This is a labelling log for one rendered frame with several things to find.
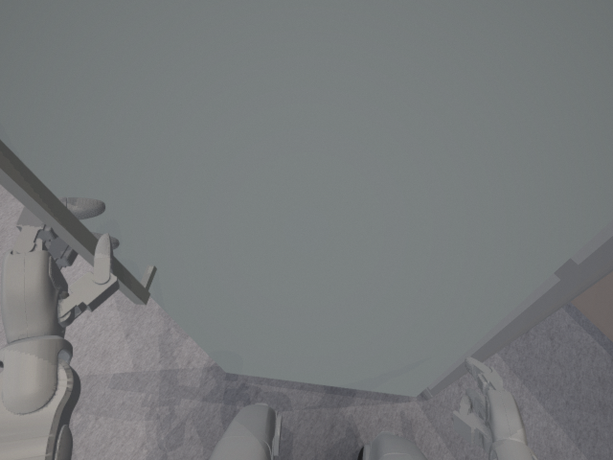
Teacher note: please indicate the right robot hand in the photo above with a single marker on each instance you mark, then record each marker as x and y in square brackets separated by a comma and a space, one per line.
[499, 415]

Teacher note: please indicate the right robot shin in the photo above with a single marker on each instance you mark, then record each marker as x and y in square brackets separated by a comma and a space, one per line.
[385, 432]

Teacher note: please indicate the handle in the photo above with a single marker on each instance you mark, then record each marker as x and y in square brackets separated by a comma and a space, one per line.
[18, 180]

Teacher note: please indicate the robot right forearm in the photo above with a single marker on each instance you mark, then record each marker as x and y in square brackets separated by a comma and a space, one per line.
[510, 450]

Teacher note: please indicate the robot left thigh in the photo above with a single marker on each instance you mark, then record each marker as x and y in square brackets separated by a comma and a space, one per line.
[254, 434]

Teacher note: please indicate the left robot hand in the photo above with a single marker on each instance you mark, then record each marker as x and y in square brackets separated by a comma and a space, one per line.
[31, 278]

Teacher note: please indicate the fridge door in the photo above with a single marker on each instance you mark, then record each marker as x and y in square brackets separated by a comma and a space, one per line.
[348, 193]

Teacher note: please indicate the robot left forearm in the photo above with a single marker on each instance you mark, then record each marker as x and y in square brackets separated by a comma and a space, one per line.
[38, 393]

